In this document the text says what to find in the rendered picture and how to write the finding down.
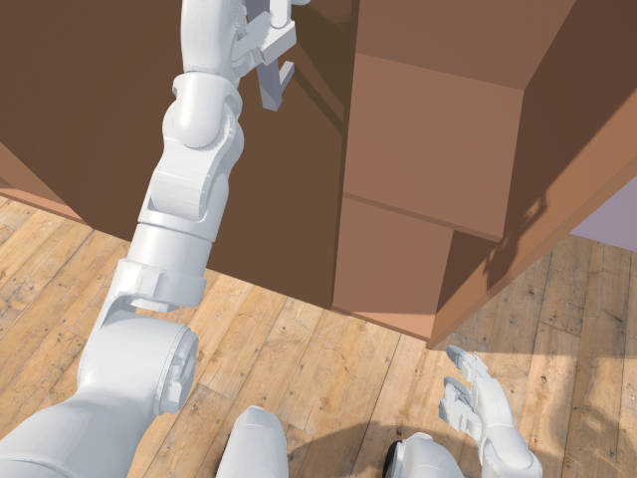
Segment wardrobe door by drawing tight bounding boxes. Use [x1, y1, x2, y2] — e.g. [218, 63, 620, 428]
[0, 0, 360, 310]
[0, 142, 68, 206]

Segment robot right forearm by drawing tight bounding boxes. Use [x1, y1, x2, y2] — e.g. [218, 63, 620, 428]
[479, 425, 542, 478]

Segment robot right shin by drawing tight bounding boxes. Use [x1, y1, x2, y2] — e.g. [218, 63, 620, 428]
[406, 432, 433, 441]

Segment handle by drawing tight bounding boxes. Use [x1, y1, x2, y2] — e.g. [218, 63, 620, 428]
[245, 0, 295, 111]

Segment robot left upper arm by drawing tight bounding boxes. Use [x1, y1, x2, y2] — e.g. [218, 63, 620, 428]
[0, 310, 199, 478]

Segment right robot hand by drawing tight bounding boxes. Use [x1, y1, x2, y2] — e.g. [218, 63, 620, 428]
[439, 345, 515, 447]

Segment left robot hand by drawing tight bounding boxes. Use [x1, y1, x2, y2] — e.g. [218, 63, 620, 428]
[181, 0, 311, 89]

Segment robot left forearm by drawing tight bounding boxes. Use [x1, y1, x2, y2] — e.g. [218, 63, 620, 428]
[77, 72, 244, 388]

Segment robot right foot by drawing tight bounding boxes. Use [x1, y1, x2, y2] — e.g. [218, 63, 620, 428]
[382, 440, 402, 478]

